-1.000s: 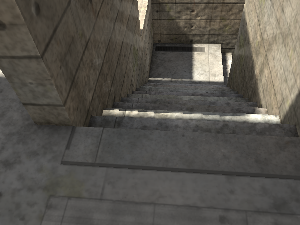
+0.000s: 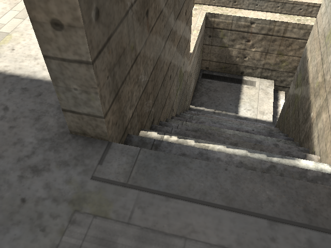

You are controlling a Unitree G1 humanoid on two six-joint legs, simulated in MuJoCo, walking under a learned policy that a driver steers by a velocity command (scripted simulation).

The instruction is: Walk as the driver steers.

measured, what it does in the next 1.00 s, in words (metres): walks ahead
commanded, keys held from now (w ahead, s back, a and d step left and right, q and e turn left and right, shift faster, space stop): no key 0.46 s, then w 0.50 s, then w+e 0.04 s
